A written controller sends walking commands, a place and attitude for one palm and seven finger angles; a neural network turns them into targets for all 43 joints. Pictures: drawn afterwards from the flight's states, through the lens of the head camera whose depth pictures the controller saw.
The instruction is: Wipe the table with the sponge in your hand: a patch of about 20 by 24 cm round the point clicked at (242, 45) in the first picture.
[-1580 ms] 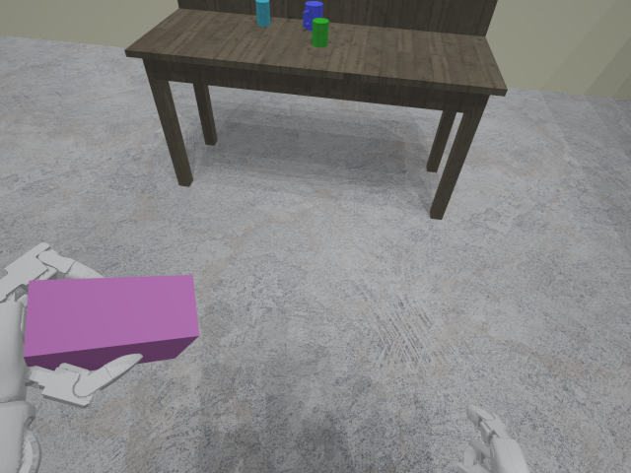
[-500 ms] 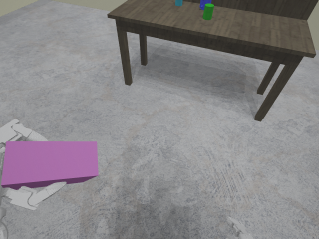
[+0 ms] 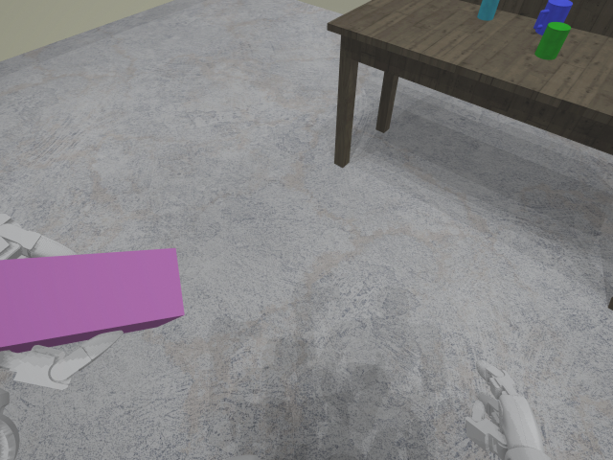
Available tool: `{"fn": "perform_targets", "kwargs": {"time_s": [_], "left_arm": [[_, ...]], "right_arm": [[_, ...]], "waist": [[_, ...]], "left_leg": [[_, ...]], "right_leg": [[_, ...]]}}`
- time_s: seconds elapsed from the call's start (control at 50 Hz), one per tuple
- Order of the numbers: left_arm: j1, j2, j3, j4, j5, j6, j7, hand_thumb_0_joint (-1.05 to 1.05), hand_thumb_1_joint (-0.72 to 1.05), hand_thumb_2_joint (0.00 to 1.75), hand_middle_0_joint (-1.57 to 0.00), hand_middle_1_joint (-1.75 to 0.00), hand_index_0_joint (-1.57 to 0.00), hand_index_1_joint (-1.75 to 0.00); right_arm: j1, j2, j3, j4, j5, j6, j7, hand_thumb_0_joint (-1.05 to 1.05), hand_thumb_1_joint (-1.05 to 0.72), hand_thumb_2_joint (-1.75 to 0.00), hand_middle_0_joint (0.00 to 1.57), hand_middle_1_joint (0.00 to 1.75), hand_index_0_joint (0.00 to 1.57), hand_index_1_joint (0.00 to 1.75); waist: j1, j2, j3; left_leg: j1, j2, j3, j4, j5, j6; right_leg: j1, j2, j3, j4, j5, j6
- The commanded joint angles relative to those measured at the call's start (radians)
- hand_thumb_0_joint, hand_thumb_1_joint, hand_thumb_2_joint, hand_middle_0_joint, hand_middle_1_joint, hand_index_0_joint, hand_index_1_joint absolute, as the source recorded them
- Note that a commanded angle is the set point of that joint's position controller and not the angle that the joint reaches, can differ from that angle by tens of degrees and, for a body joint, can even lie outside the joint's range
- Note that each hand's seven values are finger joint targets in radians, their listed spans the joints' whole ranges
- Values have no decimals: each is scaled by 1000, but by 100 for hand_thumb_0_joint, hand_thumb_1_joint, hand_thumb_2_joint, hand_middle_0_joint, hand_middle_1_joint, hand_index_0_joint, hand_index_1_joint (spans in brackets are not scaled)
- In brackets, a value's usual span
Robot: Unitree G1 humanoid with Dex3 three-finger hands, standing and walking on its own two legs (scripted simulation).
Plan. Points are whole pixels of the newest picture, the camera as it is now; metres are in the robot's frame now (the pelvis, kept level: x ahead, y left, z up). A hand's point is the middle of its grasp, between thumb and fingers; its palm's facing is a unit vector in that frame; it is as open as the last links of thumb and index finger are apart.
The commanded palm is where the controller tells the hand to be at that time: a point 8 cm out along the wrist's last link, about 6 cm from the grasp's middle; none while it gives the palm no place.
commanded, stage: walk to a spot facing it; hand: left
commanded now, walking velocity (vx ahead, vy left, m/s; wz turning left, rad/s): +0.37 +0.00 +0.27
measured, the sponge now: (118, 297) +0.22 +0.20 +0.17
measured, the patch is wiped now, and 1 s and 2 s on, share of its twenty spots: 0.00 0.00 0.00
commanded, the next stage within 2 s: none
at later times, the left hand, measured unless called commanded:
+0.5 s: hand (129, 234) +0.28 +0.21 +0.19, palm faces +0.59 -0.70 -0.41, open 9.9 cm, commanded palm +0.22 +0.24 +0.20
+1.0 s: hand (162, 160) +0.39 +0.22 +0.20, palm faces +0.65 -0.60 -0.46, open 9.9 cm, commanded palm +0.33 +0.23 +0.20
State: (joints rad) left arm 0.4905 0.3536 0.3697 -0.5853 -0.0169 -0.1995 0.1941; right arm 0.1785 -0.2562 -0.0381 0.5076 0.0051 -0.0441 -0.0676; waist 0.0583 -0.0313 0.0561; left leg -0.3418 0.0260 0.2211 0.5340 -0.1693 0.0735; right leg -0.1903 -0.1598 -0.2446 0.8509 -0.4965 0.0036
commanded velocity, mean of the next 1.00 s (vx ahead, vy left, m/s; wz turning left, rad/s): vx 0.37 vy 0.00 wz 0.24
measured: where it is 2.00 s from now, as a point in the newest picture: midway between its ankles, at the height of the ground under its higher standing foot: (335, 354)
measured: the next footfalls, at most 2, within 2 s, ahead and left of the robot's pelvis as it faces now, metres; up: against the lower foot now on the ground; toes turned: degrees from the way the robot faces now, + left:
right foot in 0.28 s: +0.16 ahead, -0.19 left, +0.00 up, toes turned -2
left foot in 0.60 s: +0.24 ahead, +0.08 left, +0.00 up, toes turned +23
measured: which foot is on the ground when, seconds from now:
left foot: down 0.00-0.28, up 0.30-0.58, down 0.60-1.00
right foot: up 0.00-0.26, down 0.28-0.60, up 0.62-0.98, down 1.00-1.00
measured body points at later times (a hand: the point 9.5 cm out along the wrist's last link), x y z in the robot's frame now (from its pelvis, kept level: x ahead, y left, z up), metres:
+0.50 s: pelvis +0.12 -0.07 +0.02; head +0.15 -0.07 +0.47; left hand +0.24 +0.24 +0.21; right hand +0.32 -0.29 -0.08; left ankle +0.14 +0.07 -0.67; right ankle +0.12 -0.19 -0.72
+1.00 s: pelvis +0.26 -0.08 +0.01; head +0.28 -0.09 +0.46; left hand +0.35 +0.24 +0.22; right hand +0.46 -0.21 -0.10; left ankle +0.20 +0.06 -0.72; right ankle +0.33 -0.18 -0.72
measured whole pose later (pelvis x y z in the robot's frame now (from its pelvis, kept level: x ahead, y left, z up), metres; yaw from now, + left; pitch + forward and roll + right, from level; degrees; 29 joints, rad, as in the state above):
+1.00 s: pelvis +0.26 -0.08 +0.01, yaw +17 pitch +0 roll +0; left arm 0.45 0.37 0.37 -0.49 -0.01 -0.20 0.15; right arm 0.26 -0.12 0.04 0.63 0.00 -0.10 -0.06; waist 0.04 0.04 0.03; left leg -0.26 0.11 0.08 0.61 -0.35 -0.02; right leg -0.32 -0.09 -0.17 0.57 -0.28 0.03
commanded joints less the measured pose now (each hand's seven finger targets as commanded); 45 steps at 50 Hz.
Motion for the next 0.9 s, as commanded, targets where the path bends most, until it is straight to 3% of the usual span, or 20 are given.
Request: {"fn": "perform_targets", "kwargs": {"time_s": [0.0, 0.04, 0.1, 0.16, 0.2, 0.22, 0.24, 0.26, 0.28, 0.3, 0.34, 0.4, 0.48, 0.54, 0.56, 0.58, 0.6, 0.62, 0.74, 0.88], "left_arm": [[-211, 237, 112, -72, -2, -62, -9, 0, 10, 130, -120, -160, -120, -160], [-167, 249, 146, -148, 4, -68, -24, 0, 10, 130, -120, -160, -120, -160], [-50, 207, 159, -237, -13, -96, -27, 0, 10, 130, -120, -160, -120, -160], [-38, 149, 117, -187, -17, -99, -30, 0, 10, 130, -120, -160, -120, -160], [-86, 139, 101, -135, -10, -84, -30, 0, 10, 130, -120, -160, -120, -160], [-128, 141, 91, -120, -5, -75, -29, 0, 10, 130, -120, -160, -120, -160], [-155, 181, 114, -85, 5, -65, -25, 0, 10, 130, -120, -160, -120, -160], [-171, 227, 136, -61, 2, -52, -17, 0, 10, 130, -120, -160, -120, -160], [-215, 233, 129, -58, -2, -54, -13, 0, 10, 130, -120, -160, -120, -160], [-238, 244, 135, -74, -2, -59, -19, 0, 10, 130, -120, -160, -120, -160], [-191, 197, 109, -59, 7, -73, -28, 0, 10, 130, -120, -160, -120, -160], [-170, 166, 80, -83, 5, -78, -24, 0, 10, 130, -120, -160, -120, -160], [-103, 176, 107, -177, 0, -80, 1, 0, 10, 130, -120, -160, -120, -160], [-111, 180, 110, -237, -4, -83, 18, 0, 10, 130, -120, -160, -120, -160], [-128, 176, 104, -256, -4, -94, 18, 0, 10, 130, -120, -160, -120, -160], [-127, 166, 108, -262, -4, -104, 21, 0, 10, 130, -120, -160, -120, -160], [-126, 179, 96, -208, -5, -115, 18, 0, 10, 130, -120, -160, -120, -160], [-140, 228, 132, -159, 2, -105, 4, 0, 10, 130, -120, -160, -120, -160], [-41, 145, 101, -241, -13, -100, -25, 0, 10, 130, -120, -160, -120, -160], [-119, 125, 69, -76, -9, -69, -32, 0, 10, 130, -120, -160, -120, -160]], "right_arm": [[-49, -75, -18, -93, 5, -61, 15, 0, -90, -90, 20, 30, 20, 30], [-72, -43, -20, -76, 15, -52, 10, 0, -90, -90, 20, 30, 20, 30], [-76, -42, -13, -70, 11, -81, 13, 0, -90, -90, 20, 30, 20, 30], [-46, -46, -6, -53, 6, -105, 6, 0, -90, -90, 20, 30, 20, 30], [-38, -40, -4, -48, 7, -109, -7, 0, -90, -90, 20, 30, 20, 30], [-29, -33, -2, -41, 7, -107, -11, 0, -90, -90, 20, 30, 20, 30], [-20, -16, 0, -35, 7, -100, -13, 0, -90, -90, 20, 30, 20, 30], [-55, -4, 5, -44, 2, -100, -13, 0, -90, -90, 20, 30, 20, 30], [-86, -41, -4, -34, -7, -111, -11, 0, -90, -90, 20, 30, 20, 30], [-84, -44, -2, -17, -4, -105, -9, 0, -90, -90, 20, 30, 20, 30], [-82, -33, 15, 9, -5, -81, -8, 0, -90, -90, 20, 30, 20, 30], [-85, -29, 7, -12, -2, -60, -3, 0, -90, -90, 20, 30, 20, 30], [-69, -26, -14, -66, -5, -63, 6, 0, -90, -90, 20, 30, 20, 30], [-18, -39, -27, -78, -7, -62, -6, 0, -90, -90, 20, 30, 20, 30], [1, -59, -38, -80, -1, -65, -13, 0, -90, -90, 20, 30, 20, 30], [-11, -87, -46, -86, -1, -65, -9, 0, -90, -90, 20, 30, 20, 30], [-11, -76, -32, -89, -2, -73, 3, 0, -90, -90, 20, 30, 20, 30], [-35, -65, -24, -73, -1, -73, 10, 0, -90, -90, 20, 30, 20, 30], [-35, -43, -22, -50, 9, -103, 20, 0, -90, -90, 20, 30, 20, 30], [-34, -45, -7, -21, -4, -114, -14, 0, -90, -90, 20, 30, 20, 30]], "waist": [[-75, 157, -165], [-52, 215, -131], [-22, 279, -111], [-38, 307, -116], [-37, 222, -123], [-38, 140, -121], [-30, -84, -103], [-12, -358, -83], [-19, -284, -84], [-29, -204, -71], [-37, -118, -47], [-50, -178, -72], [-13, -166, -104], [-57, -25, -178], [-81, 109, -221], [-80, 394, -242], [-71, 414, -224], [-76, 309, -182], [-52, 270, -139], [-49, 214, -97]], "left_leg": [[376, 435, -775, -207, 194, 254], [200, 394, -650, -227, -111, 251], [-73, 256, -357, -269, -305, 131], [-158, 210, -256, -223, -446, 71], [-169, 175, -215, -90, -499, 30], [-192, 137, -189, 55, -478, 6], [-290, 51, -105, 331, -458, -32], [-449, -18, -105, 617, -449, -69], [-485, 29, -219, 745, -372, -75], [-490, 48, -239, 806, -338, -81], [-418, 81, -217, 735, -274, -91], [-256, 70, -127, 448, -203, -87], [-122, 36, -26, 157, -174, -70], [131, -18, 26, -36, -52, -65], [301, 30, -65, -78, -38, -36], [441, 252, -428, -151, 47, 65], [436, 407, -737, -216, 150, 164], [366, 440, -757, -242, 46, 192], [139, 278, -341, -273, -113, 104], [72, 261, -251, -256, -235, 76]], "right_leg": [[-528, 57, 270, 564, -103, 27], [-504, -8, 296, 489, -40, 38], [-226, 7, 177, 133, 74, 38], [-20, 79, 58, -62, 143, 60], [70, 120, 14, -199, 150, 66], [98, 98, 69, -291, 81, 51], [107, -58, 324, -466, -80, -17], [159, -288, 715, -614, -24, -144], [169, -351, 820, -648, 18, -200], [169, -342, 788, -625, 84, -210], [132, -259, 472, -559, 340, -165], [114, -188, 210, -524, 515, -112], [137, -188, 185, -499, 519, -131], [73, -119, 108, -281, 485, -84], [-44, -83, 80, -72, 449, -48], [-274, 52, 50, 193, 96, 14], [-407, 114, 148, 378, -161, 11], [-470, 63, 231, 453, -106, 10], [-388, 20, 158, 236, 131, 42], [-147, 88, 51, -163, 144, 61]]}}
